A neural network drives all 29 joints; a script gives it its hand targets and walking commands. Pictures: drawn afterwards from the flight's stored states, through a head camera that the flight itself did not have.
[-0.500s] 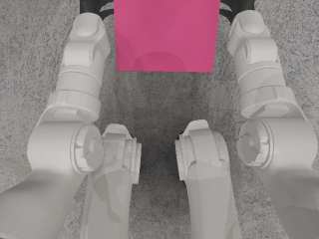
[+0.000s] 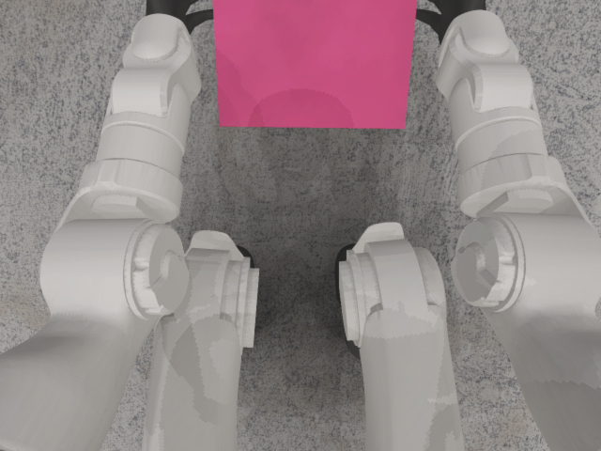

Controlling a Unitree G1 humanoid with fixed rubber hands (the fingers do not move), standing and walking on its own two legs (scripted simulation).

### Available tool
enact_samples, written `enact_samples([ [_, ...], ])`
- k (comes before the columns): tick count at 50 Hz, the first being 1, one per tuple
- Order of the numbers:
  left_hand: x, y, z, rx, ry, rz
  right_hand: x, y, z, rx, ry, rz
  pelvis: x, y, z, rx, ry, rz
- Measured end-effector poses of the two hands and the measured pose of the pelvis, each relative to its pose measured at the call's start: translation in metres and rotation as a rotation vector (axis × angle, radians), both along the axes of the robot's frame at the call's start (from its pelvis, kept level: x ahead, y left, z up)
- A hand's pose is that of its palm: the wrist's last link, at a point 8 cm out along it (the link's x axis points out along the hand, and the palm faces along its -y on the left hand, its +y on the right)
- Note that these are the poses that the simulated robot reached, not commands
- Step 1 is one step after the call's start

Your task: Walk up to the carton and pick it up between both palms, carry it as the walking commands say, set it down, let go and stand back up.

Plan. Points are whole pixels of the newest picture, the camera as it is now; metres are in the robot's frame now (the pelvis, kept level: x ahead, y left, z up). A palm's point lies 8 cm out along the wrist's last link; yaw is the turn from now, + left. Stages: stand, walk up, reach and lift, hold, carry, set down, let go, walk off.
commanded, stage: set down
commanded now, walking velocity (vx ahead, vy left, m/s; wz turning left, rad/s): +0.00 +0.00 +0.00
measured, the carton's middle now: (310, 12) +0.57 -0.04 -0.25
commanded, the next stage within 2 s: none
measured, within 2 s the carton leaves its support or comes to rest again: rests again in 0.20 s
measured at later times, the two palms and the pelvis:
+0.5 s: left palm (174, 12) +0.55 +0.10 -0.18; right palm (453, 15) +0.53 -0.18 -0.18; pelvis +0.01 +0.00 +0.00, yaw +0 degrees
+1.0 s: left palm (167, 23) +0.54 +0.11 -0.18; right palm (458, 28) +0.52 -0.19 -0.19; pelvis +0.00 +0.00 +0.00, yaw +0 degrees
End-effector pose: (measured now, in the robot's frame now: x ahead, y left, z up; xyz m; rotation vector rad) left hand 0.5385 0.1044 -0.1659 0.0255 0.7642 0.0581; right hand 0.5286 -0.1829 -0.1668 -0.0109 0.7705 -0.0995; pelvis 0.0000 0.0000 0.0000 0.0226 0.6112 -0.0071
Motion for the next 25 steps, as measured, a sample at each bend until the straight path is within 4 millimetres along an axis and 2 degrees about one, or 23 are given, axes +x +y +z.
enact_samples([
  [25, 0.010, -0.001, -0.010, -0.015, 0.001, -0.030, 0.006, 0.001, -0.013, 0.024, -0.019, 0.007, 0.007, -0.001, -0.004, 0.004, 0.010, -0.001],
])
